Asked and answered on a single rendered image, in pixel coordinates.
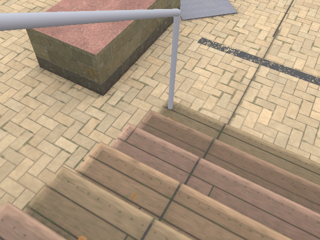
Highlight stairs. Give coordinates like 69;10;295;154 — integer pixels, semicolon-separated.
0;99;320;240

